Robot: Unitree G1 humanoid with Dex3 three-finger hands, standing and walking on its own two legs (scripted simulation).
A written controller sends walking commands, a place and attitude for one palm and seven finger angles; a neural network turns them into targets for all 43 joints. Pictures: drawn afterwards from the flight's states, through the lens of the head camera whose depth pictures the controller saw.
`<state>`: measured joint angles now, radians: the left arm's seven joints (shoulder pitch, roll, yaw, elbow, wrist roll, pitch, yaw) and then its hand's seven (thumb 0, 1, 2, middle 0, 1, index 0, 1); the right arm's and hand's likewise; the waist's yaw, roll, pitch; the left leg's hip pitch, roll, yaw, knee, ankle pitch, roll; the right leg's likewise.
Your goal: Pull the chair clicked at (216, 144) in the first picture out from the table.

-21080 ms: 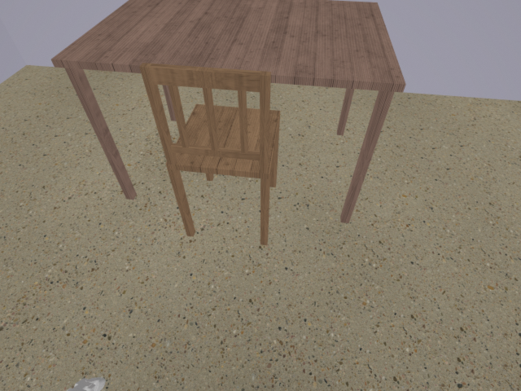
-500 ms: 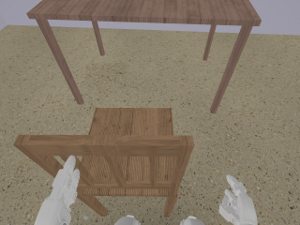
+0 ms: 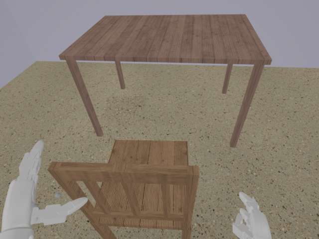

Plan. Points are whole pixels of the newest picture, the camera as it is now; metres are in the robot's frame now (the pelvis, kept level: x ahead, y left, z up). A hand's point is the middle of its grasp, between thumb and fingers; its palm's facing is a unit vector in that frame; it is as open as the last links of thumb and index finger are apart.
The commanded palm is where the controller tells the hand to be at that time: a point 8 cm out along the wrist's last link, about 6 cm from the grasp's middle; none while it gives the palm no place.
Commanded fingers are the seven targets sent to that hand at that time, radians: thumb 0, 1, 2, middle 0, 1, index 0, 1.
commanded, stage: draw the hand back to the body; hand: left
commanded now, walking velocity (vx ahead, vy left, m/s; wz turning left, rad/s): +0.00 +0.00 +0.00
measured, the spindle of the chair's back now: (132, 198) +0.26 +0.13 -0.09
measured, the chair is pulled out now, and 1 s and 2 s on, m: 0.60 0.60 0.60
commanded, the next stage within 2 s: step back with the hand held close in 0.70 s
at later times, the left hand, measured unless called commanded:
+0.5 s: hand (44, 153) +0.22 +0.25 +0.18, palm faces +0.46 -0.77 -0.45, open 7.8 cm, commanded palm +0.17 +0.29 +0.19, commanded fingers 0.00 0.90 0.90 -0.20 -0.30 -0.20 -0.30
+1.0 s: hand (39, 154) +0.22 +0.27 +0.18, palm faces +0.42 -0.77 -0.48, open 7.4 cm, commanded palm +0.16 +0.30 +0.19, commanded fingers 0.00 0.90 0.90 -0.20 -0.30 -0.20 -0.30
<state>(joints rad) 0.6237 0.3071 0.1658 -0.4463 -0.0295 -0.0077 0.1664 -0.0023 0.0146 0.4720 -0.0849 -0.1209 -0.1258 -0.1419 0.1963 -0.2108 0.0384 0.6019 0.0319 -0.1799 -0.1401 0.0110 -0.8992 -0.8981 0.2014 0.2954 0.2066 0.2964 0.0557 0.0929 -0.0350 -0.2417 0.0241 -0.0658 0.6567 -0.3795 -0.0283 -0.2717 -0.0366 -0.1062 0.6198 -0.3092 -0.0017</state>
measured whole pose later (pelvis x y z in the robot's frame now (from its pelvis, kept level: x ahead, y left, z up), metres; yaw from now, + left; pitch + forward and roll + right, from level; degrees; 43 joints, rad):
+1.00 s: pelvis +0.01 +0.01 +0.02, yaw -1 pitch -1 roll +0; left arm 0.48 0.36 0.39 -0.43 -0.06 -0.09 0.14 0.02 0.89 0.90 -0.21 -0.30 -0.21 -0.31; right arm 0.13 -0.23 0.00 0.61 0.02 -0.07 -0.09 0.01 -0.90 -0.90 0.20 0.30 0.21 0.30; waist 0.02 0.08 0.04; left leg -0.16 0.02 -0.03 0.47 -0.29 -0.02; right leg -0.21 -0.04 -0.08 0.45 -0.22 0.01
